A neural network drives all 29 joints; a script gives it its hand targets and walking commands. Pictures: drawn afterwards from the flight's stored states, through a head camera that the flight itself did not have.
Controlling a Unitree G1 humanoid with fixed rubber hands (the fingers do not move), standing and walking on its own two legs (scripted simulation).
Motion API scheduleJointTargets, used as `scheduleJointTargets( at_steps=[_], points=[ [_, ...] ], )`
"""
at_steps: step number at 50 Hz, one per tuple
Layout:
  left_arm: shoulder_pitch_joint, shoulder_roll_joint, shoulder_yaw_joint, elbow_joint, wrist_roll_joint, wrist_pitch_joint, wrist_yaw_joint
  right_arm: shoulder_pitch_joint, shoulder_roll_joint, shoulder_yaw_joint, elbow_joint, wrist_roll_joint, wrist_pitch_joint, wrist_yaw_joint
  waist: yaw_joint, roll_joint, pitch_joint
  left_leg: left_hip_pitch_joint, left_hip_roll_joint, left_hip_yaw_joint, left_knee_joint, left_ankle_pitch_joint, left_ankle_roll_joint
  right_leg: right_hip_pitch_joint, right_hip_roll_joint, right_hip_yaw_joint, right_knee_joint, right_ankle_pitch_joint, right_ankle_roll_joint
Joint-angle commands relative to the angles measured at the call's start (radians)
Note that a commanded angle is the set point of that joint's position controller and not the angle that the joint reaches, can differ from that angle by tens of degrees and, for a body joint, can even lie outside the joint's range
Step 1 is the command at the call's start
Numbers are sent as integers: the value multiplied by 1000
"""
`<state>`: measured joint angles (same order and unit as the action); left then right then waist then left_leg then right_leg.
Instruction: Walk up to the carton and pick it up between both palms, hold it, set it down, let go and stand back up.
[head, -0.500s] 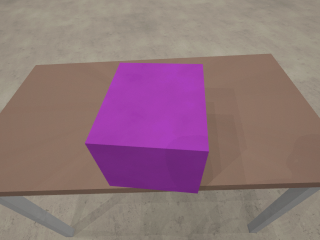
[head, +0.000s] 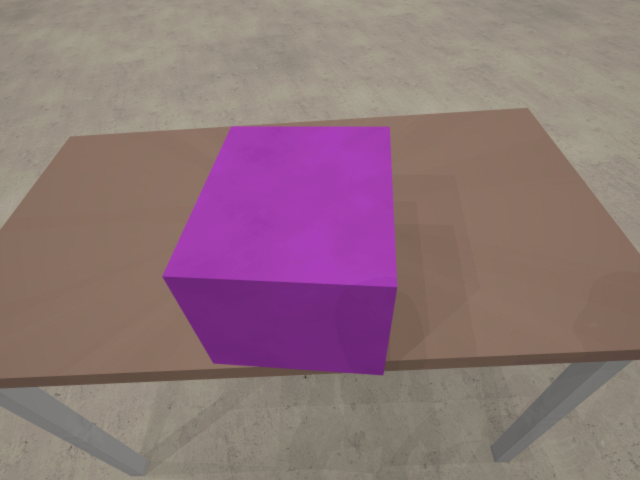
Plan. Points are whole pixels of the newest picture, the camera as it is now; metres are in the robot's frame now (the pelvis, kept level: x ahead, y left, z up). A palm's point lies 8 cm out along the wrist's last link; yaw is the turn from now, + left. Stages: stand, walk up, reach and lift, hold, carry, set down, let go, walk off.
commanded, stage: stand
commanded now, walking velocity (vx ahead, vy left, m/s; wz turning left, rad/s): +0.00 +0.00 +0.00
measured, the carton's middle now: (302, 243) +0.42 +0.04 +0.07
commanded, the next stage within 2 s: walk up in 0.24 s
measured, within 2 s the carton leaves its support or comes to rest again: neither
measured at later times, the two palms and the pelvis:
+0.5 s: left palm out of the picture -0.04 +0.20 -0.15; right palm out of the picture -0.04 -0.20 -0.15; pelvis -0.02 +0.00 +0.00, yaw +0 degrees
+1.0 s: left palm out of the picture -0.07 +0.25 -0.15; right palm out of the picture -0.08 -0.16 -0.14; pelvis -0.06 +0.04 +0.00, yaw -2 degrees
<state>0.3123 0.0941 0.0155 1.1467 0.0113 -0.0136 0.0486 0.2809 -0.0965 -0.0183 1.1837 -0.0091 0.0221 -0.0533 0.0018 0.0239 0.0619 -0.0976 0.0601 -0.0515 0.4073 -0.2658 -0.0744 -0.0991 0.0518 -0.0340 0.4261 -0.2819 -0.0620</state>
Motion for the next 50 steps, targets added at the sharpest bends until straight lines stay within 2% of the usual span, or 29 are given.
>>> scheduleJointTargets(
  at_steps=[1, 3, 4, 5, 6, 9, 11, 14, 15, 16, 18, 19, 20, 21, 22, 25, 27, 29, 30, 31, 32, 35, 37, 38, 40, 42, 45, 47, 50],
  points=[
    [95, 107, 27, -27, -1, -7, -3, 115, -51, -1, 1, 1, -11, -3, 8, -39, 16, -29, 33, -10, -47, 135, 55, -61, -131, 114, -121, 147, -10],
    [99, 86, 16, -21, 10, -8, 0, 76, -47, 4, -2, -7, -7, 1, 12, 55, 100, -92, 26, 4, -52, 135, 46, -74, -126, 124, -125, 145, -2],
    [109, 121, 29, -26, 4, -3, -4, 69, -53, 9, -5, -8, -4, 1, 23, 46, 141, -140, 23, 10, -61, 118, 49, -91, -130, 115, -134, 122, -1],
    [110, 120, 26, -18, 7, 0, 1, 59, -39, 16, -13, -9, -4, 5, 24, -47, 146, -140, 27, 4, -56, 123, 53, -68, -148, 127, -143, 170, 1],
    [125, 77, 12, -17, -2, 0, 0, 150, -30, 14, 14, -5, -8, 2, 1, -9, 114, -101, 23, -1, -53, 126, 56, -95, -148, 145, -136, 163, -10],
    [106, 88, 17, -29, -3, -10, -8, 111, -30, 12, -1, -7, -14, 4, 5, -90, 75, -43, 28, 8, -40, 131, 45, -104, -126, 129, -151, 91, -8],
    [90, 74, 23, -42, 1, -10, -8, 77, -53, 6, -4, -8, -13, 2, 18, -24, 75, -81, 26, 12, -43, 132, 39, -104, -127, 131, -166, 77, -3],
    [87, 111, 29, -42, -1, -23, -1, 129, -40, 10, -5, 0, -26, 5, -8, -61, 14, -76, 36, 8, -40, 165, 40, -34, -141, 129, -122, 249, -27],
    [121, 74, 22, -31, 4, -20, -5, 133, -53, 10, 20, -4, -23, 4, 10, 23, 34, -61, 28, 16, -31, 137, 40, -65, -132, 124, -126, 204, -14],
    [102, 99, 29, -32, 2, -16, -1, 131, -39, 12, 0, -4, -29, 5, -12, -10, 20, -90, 41, -1, -47, 182, 43, -22, -135, 101, -102, 274, -18],
    [134, 105, 29, -37, 1, -14, 2, 151, -49, 5, 6, -5, -19, -1, 9, -16, 31, -90, 28, 10, -32, 160, 43, -43, -127, 108, -112, 192, -6],
    [161, 66, 22, -30, -1, -6, -5, 137, -47, 5, 15, -11, -17, 2, 27, 46, 29, -78, 31, 7, -23, 135, 52, -84, -122, 117, -125, 133, -8],
    [105, 113, 36, -44, 8, -16, -4, 133, -22, 8, -2, -9, -18, -3, 4, -51, 65, -94, 28, 10, -35, 140, 53, -66, -135, 130, -123, 159, -15],
    [81, 70, 23, -40, 12, -11, -4, 108, -50, 5, 6, -15, -11, -2, 1, 2, 169, -167, 31, 10, -39, 139, 38, -115, -113, 104, -129, 159, -9],
    [43, 181, 48, -74, -10, 0, 5, 39, -193, -37, -54, 4, -22, -21, -1, -68, 214, -186, 79, 59, 97, 425, 36, -182, -153, 93, 15, 683, -2],
    [92, 182, 60, -105, 7, 7, 13, 110, -185, -62, -73, -6, -27, -24, -9, -39, -116, -139, 61, 78, 285, 356, 52, -58, -212, 115, 145, 830, -65],
    [134, 171, 55, -103, 20, 16, 19, 99, -103, -43, -116, -10, -1, -18, 5, -57, -187, -190, 30, 91, 351, 140, 54, -55, -271, 162, 118, 686, -127],
    [62, 170, 55, -141, 30, 23, 14, 61, -35, -27, -126, -20, 25, -14, 23, -127, -121, -239, -24, 94, 454, -201, 53, -192, -381, 289, -26, 351, -193],
    [33, 154, 59, -158, 30, 31, 16, 24, -42, -26, -140, -20, 38, -14, 46, -163, -44, -266, -30, 80, 595, -280, 58, -299, -417, 341, -107, 295, -220],
    [0, 187, 64, -168, 33, 35, 22, 10, -52, -35, -156, -24, 44, -10, 27, -162, -6, -284, -27, 82, 620, -327, 59, -342, -430, 361, -100, 369, -235],
    [-21, 212, 73, -169, 38, 35, 28, 38, -31, -29, -149, -18, 45, -8, -1, -150, 2, -253, -3, 59, 581, -315, 63, -367, -424, 337, -103, 330, -228],
    [-53, 135, 44, -132, 30, 30, 12, 196, 16, -8, -83, -16, 0, 6, -81, -57, -49, -12, -5, 47, -20, -57, 106, -344, -265, 240, -30, -37, -109],
    [72, 50, 36, -98, 7, 39, -6, 153, -113, -23, -104, -23, -30, -1, 29, 210, -22, 44, 276, -297, -255, 87, 166, -412, -68, 36, 212, -184, -17],
    [33, 70, 38, -116, 5, 45, 0, 108, -160, -20, -106, -19, -35, 1, 7, 236, 33, -167, 318, -336, -258, 115, 245, -286, -76, 51, 292, -209, 10],
    [-14, 105, 44, -83, -8, 57, -8, 46, -90, 6, -122, -15, -49, 4, 34, 48, 94, -214, 233, -222, -278, 100, 193, -239, -79, 96, 355, -153, 12],
    [50, 71, 29, -51, 2, 50, -18, -6, -111, -9, -145, -12, -55, 4, 48, 98, 38, -133, 203, -127, -256, 98, 201, -248, -97, 71, 386, -111, 35],
    [-1, 84, 32, -74, 0, 38, -17, 72, -130, -13, -126, -11, -63, -3, -9, 34, 21, -16, 215, -65, -172, 312, 205, -298, -102, 41, 346, -144, 64],
    [6, 93, 34, -53, 1, 39, -11, 114, -86, 0, -118, -8, -66, -2, -15, 33, 19, -51, 214, -60, -177, 290, 207, -269, -113, 52, 322, -136, 66],
    [70, 43, 7, -34, 3, 27, -4, 106, -89, -2, -105, -12, -59, 8, 9, 150, 2, -68, 158, -28, -121, 344, 215, -155, -117, 26, 112, -51, 85]
  ],
)
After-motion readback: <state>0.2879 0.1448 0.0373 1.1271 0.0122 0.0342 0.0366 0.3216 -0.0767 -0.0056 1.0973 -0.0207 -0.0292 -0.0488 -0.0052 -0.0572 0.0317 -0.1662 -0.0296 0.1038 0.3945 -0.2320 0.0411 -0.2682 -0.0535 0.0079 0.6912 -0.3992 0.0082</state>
